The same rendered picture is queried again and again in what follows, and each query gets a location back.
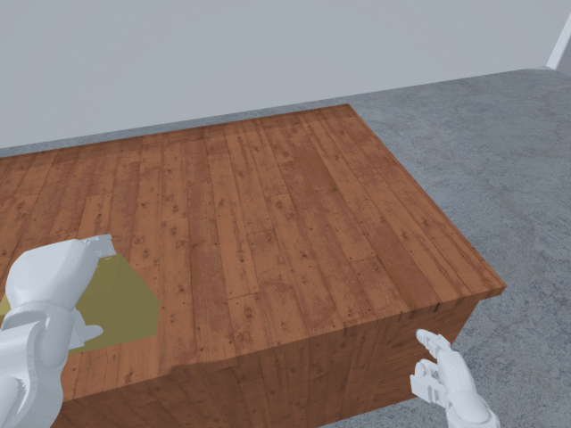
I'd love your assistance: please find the left robot hand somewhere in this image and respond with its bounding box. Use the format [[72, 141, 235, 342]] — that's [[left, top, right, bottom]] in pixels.
[[5, 235, 116, 350]]

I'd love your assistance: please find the robot right forearm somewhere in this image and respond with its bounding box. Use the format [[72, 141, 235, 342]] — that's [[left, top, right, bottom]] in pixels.
[[445, 390, 501, 428]]

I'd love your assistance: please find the sponge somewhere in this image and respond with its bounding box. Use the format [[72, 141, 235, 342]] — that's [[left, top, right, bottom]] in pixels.
[[0, 253, 160, 356]]

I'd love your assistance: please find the right robot hand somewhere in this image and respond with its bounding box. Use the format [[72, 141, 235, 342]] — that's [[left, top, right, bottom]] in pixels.
[[410, 329, 477, 408]]

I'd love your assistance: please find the robot left forearm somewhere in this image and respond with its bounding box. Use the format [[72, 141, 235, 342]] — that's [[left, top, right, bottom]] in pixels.
[[0, 303, 75, 428]]

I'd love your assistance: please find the table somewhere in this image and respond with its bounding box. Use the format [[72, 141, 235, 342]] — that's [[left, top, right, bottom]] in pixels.
[[0, 103, 507, 428]]

